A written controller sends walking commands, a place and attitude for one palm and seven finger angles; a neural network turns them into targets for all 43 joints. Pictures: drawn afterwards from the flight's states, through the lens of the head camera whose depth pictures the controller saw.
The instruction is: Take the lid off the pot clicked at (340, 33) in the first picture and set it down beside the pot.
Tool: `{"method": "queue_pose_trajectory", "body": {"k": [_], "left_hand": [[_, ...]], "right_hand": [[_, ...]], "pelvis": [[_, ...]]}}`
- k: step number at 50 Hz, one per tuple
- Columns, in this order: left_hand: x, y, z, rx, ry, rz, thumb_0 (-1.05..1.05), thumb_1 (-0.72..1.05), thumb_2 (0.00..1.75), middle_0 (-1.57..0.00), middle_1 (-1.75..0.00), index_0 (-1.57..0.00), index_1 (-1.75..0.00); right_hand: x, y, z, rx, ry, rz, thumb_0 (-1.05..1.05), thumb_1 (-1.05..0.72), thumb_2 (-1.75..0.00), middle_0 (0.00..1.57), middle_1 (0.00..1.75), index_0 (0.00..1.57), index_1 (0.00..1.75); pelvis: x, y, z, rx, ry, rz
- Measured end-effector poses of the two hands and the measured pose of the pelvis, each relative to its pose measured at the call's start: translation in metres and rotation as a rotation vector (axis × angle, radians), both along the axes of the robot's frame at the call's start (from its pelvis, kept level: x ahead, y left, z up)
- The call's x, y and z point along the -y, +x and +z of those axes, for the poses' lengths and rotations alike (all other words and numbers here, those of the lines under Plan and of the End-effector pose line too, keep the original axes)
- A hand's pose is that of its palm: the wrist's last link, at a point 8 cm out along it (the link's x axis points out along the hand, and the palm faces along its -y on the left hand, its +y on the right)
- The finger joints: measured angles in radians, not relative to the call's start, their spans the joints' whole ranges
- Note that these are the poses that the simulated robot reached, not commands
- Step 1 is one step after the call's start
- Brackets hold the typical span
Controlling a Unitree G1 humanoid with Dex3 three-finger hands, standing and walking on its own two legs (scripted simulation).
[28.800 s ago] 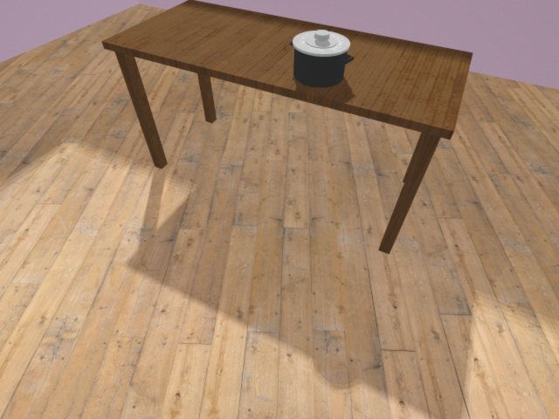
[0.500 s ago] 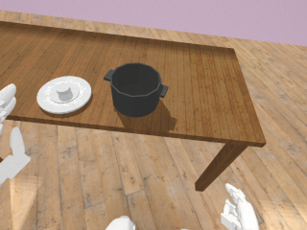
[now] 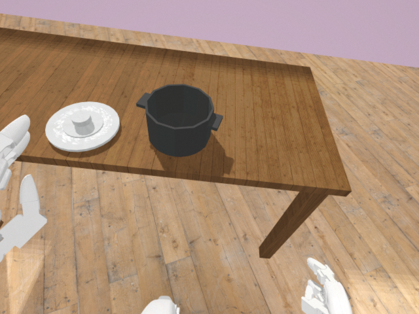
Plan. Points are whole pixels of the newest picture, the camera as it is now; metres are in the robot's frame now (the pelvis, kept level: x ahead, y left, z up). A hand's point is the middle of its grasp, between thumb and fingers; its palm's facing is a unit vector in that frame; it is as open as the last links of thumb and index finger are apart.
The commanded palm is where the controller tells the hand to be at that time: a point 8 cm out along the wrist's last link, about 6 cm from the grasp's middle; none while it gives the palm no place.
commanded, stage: step back with the hand held close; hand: left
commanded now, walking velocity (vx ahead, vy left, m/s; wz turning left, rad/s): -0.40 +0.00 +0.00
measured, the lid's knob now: (81, 118) +0.58 +0.37 -0.04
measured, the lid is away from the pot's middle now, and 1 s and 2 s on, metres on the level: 0.27 0.27 0.27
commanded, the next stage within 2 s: stop stepping back and stand still in 0.52 s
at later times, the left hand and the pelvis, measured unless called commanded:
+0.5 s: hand (19, 252) +0.16 +0.23 +0.18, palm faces +0.22 -0.89 -0.40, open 7.4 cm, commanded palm +0.09 +0.29 +0.19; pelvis -0.05 +0.02 +0.00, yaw -3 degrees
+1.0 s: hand out of the picture +0.05 +0.27 +0.17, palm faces +0.33 -0.86 -0.39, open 7.4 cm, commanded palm -0.01 +0.31 +0.19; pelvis -0.15 +0.03 -0.01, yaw -3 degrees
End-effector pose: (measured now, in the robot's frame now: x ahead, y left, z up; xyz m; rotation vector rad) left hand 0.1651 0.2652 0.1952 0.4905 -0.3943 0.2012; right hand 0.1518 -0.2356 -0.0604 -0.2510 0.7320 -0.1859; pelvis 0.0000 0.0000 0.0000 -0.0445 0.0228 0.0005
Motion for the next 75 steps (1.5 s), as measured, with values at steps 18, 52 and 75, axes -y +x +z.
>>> {"method": "queue_pose_trajectory", "body": {"k": [18, 52, 75], "left_hand": [[0.011, -0.028, 0.007, -0.011, 0.028, -0.074, 0.02, 0.89, 0.9, -0.21, -0.3, -0.21, -0.3], [-0.05, -0.154, -0.02, -0.026, -0.055, 0.071, 0.01, 0.89, 0.9, -0.21, -0.3, -0.21, -0.3], [-0.071, -0.137, -0.104, -0.438, -0.168, 0.137, 0.01, 0.89, 0.9, -0.2, -0.3, -0.2, -0.3]], "right_hand": [[-0.005, -0.049, -0.001, 0.017, 0.045, -0.021, 0.02, -0.9, -0.9, 0.21, 0.3, 0.21, 0.3], [-0.012, -0.196, 0.0, 0.006, -0.03, -0.115, 0.02, -0.9, -0.9, 0.2, 0.3, 0.21, 0.3], [-0.038, -0.196, -0.016, -0.122, 0.014, -0.012, 0.01, -0.9, -0.9, 0.2, 0.3, 0.21, 0.3]], "pelvis": [[0.0, -0.039, 0.003, 0.014, -0.01, -0.052], [-0.037, -0.163, -0.006, 0.021, 0.033, -0.061], [-0.059, -0.163, 0.007, -0.018, 0.007, 0.004]]}}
